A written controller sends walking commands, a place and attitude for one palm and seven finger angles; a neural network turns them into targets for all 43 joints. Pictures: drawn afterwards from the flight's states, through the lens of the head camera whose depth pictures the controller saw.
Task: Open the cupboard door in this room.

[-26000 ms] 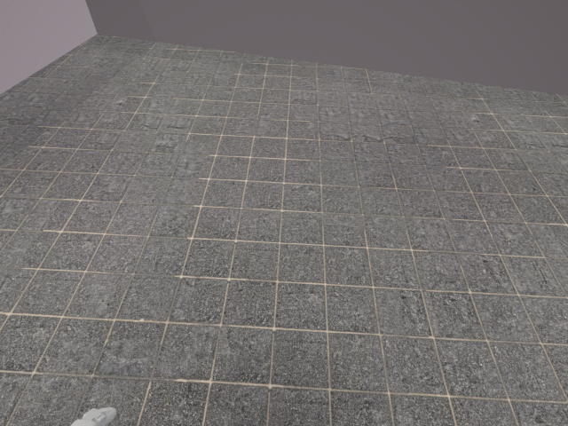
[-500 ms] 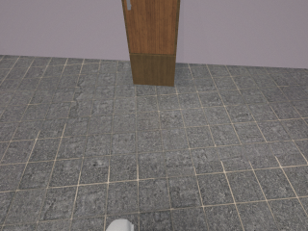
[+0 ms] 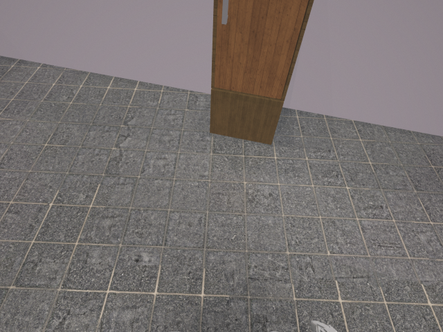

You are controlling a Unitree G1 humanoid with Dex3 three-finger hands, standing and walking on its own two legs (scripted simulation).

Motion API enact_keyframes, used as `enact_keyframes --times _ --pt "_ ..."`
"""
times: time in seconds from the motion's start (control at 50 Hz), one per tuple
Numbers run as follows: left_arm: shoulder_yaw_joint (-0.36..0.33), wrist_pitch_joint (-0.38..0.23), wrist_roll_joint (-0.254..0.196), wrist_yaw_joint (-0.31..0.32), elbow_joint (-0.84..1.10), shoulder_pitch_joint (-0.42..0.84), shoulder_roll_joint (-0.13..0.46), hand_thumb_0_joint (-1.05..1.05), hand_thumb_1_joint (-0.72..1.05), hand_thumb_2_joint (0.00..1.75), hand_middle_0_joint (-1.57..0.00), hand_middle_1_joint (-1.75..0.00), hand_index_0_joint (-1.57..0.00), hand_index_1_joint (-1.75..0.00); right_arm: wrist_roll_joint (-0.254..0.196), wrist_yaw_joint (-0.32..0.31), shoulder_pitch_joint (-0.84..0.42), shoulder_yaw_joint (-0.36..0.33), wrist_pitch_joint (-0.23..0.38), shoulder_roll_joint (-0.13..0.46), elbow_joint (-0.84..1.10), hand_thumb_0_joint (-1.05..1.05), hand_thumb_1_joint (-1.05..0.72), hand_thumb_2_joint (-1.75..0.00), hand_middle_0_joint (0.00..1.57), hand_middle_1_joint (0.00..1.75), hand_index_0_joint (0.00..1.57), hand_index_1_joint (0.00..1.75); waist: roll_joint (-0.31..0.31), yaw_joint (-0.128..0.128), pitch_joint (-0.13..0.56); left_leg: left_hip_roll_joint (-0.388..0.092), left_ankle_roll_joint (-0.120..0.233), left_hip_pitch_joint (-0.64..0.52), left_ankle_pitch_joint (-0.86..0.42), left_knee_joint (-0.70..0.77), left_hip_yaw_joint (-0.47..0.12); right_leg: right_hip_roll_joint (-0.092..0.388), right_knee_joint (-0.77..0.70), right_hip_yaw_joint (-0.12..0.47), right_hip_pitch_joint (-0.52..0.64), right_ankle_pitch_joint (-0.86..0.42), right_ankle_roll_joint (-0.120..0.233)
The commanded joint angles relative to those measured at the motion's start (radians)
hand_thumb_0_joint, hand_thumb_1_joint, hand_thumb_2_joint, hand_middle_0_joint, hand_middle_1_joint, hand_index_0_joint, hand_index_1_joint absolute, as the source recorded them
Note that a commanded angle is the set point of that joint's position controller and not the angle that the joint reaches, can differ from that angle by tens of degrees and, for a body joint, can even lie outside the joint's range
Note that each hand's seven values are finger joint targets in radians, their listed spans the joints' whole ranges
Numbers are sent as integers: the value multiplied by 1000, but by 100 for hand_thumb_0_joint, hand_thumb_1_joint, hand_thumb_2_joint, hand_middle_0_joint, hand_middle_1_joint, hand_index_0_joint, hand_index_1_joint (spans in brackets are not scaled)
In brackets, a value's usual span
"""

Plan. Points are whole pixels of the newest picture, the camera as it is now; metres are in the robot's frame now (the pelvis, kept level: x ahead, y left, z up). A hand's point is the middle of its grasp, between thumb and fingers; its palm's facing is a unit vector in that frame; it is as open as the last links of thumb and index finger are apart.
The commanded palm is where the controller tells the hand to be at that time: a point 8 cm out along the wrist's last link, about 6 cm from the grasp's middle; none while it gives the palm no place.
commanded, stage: stand and wait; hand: left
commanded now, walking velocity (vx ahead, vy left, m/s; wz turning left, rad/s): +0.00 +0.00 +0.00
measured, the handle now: (226, 5) +1.27 +0.12 +0.03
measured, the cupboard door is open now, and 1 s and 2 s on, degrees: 0 0 0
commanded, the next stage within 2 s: look at it before walking up in 0.68 s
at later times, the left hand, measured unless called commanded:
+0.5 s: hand out of the picture +0.13 +0.15 -0.17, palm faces +0.05 -0.98 -0.21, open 7.2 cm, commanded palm none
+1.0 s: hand out of the picture +0.05 +0.12 -0.17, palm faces +0.06 -0.99 -0.13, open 7.3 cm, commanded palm none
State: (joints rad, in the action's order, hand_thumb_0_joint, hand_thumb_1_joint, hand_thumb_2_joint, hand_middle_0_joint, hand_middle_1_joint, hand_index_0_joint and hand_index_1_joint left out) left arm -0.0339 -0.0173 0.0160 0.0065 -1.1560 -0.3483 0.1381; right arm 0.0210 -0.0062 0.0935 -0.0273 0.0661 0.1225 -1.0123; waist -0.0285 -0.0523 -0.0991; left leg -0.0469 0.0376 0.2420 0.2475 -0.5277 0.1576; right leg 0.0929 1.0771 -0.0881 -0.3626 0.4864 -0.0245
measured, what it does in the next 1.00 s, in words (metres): steps on the spot: right foot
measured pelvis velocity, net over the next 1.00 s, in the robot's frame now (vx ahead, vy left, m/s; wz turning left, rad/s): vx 0.08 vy -0.03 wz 0.01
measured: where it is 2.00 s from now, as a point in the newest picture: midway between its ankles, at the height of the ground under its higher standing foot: (218, 326)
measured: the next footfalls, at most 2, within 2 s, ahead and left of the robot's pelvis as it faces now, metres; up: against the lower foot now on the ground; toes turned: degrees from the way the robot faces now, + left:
right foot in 0.22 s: +0.14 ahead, -0.14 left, +0.00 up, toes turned -7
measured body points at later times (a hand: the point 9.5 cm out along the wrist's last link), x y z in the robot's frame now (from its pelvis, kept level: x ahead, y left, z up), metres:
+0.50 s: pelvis +0.08 -0.04 +0.00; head +0.09 -0.04 +0.45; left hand +0.12 +0.20 -0.15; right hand +0.05 -0.24 -0.16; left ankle +0.03 +0.09 -0.74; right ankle +0.10 -0.14 -0.74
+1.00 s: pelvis +0.08 -0.03 +0.01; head +0.09 -0.03 +0.46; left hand +0.05 +0.17 -0.16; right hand +0.07 -0.24 -0.15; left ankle +0.03 +0.09 -0.74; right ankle +0.10 -0.14 -0.74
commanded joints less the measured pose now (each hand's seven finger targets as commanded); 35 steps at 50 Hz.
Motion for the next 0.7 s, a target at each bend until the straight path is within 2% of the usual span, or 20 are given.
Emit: enact_keyframes --times 0.0,0.02,0.06,0.12,0.16,0.18,0.2,0.22,0.24,0.26,0.28,0.3,0.34,0.36,0.38,0.42,0.48,0.62,0.68 --pt "-8 -2 -3 6 55 -54 25 0 90 90 -20 -30 -20 -30 -6 -23 140 -20 -1 142 -27 0 -90 -90 20 30 20 30 159 25 77 -239 98 -32 -600 232 -128 36 -54 29 -25 -103 -22" --pt "-10 6 -1 9 57 -62 15 0 90 90 -20 -30 -20 -30 -5 -22 133 -25 -3 128 -19 0 -90 -90 20 30 20 30 169 18 78 -226 96 -5 -555 240 -109 33 -94 19 -6 -138 -27" --pt "-7 15 4 11 75 -34 11 0 90 90 -20 -30 -20 -30 -2 -21 126 -31 -9 123 -6 0 -90 -90 20 30 20 30 170 23 68 -211 96 21 -468 240 -94 26 -206 6 25 -200 -33" --pt "-1 15 5 10 93 5 25 0 90 90 -20 -30 -20 -30 0 -24 119 -32 -19 138 -14 0 -90 -90 20 30 20 30 173 22 54 -212 96 13 -385 211 -123 10 -361 -10 78 -235 -35" --pt "0 9 5 10 86 8 44 0 90 90 -20 -30 -20 -30 1 -25 132 -33 -29 142 -31 0 -90 -90 20 30 20 30 153 18 56 -192 68 -11 -343 149 -127 -3 -508 -22 133 -285 -35" --pt "-2 1 4 11 80 -8 66 0 90 90 -20 -30 -20 -30 -2 -24 137 -32 -31 138 -36 0 -90 -90 20 30 20 30 125 4 65 -167 36 -5 -298 106 -124 3 -605 -15 186 -369 -33" --pt "-5 -12 6 15 72 -31 109 0 90 90 -20 -30 -20 -30 -5 -23 155 -26 -31 111 -41 0 -90 -90 20 30 20 30 36 -1 87 -117 -13 13 -194 36 -93 61 -670 59 249 -536 -22" --pt "-5 -21 8 19 70 -18 160 0 90 90 -20 -30 -20 -30 -12 -18 181 -18 -36 72 -37 0 -90 -90 20 30 20 30 -107 24 93 -58 -51 65 20 1 -65 175 -690 186 269 -680 27" --pt "-5 -20 1 15 76 14 190 0 90 90 -20 -30 -20 -30 -14 -15 210 -16 -46 68 -43 0 -90 -90 20 30 20 30 -145 47 75 -16 -67 39 143 -7 -49 241 -729 202 213 -699 87" --pt "-9 -24 -3 15 78 41 189 0 90 90 -20 -30 -20 -30 -10 -18 224 -13 -57 61 -55 0 -90 -90 20 30 20 30 -212 51 90 -23 -74 2 183 -26 -63 238 -756 213 192 -706 128" --pt "-9 -24 -4 19 79 69 179 0 90 90 -20 -30 -20 -30 -7 -18 231 -13 -65 75 -68 0 -90 -90 20 30 20 30 -253 56 78 -36 -75 -19 189 -38 -67 215 -769 190 164 -679 133" --pt "-4 -22 -6 21 85 93 162 0 90 90 -20 -30 -20 -30 -7 -18 239 -11 -63 77 -77 0 -90 -90 20 30 20 30 -215 60 64 -44 -72 -35 146 -11 -83 191 -758 162 146 -655 128" --pt "1 -20 -15 22 83 112 144 0 90 90 -20 -30 -20 -30 -9 -19 289 -4 -52 75 -112 0 -90 -90 20 30 20 30 -106 74 101 -60 -65 -98 -93 118 -107 127 -693 99 165 -598 89" --pt "4 -19 -19 23 84 107 123 0 90 90 -20 -30 -20 -30 -6 -22 291 -4 -43 82 -121 0 -90 -90 20 30 20 30 -51 64 121 -82 -58 -120 -196 147 -122 87 -662 66 186 -599 66" --pt "6 -15 -19 25 85 109 117 0 90 90 -20 -30 -20 -30 -8 -21 281 -3 -41 90 -124 0 -90 -90 20 30 20 30 5 51 117 -96 -56 -105 -228 160 -119 64 -657 41 206 -551 48" --pt "7 -6 -16 27 75 98 112 0 90 90 -20 -30 -20 -30 -9 -23 250 1 -39 76 -127 0 -90 -90 20 30 20 30 58 39 73 -99 -51 -79 -203 189 -114 56 -676 45 211 -495 34" --pt "11 -5 -16 30 61 69 108 0 90 90 -20 -30 -20 -30 -9 -28 267 0 -42 70 -135 0 -90 -90 20 30 20 30 69 36 72 -96 -50 -85 -207 189 -109 57 -691 47 236 -533 39" --pt "16 -6 -14 33 48 47 102 0 90 90 -20 -30 -20 -30 -10 -32 285 0 -49 62 -141 0 -90 -90 20 30 20 30 25 45 57 -94 -51 -100 -155 201 -103 58 -717 55 234 -547 42" --pt "19 -3 -13 34 40 39 96 0 90 90 -20 -30 -20 -30 -11 -32 280 -1 -53 63 -140 0 -90 -90 20 30 20 30 23 47 22 -94 -49 -101 -117 208 -100 52 -732 58 201 -487 40"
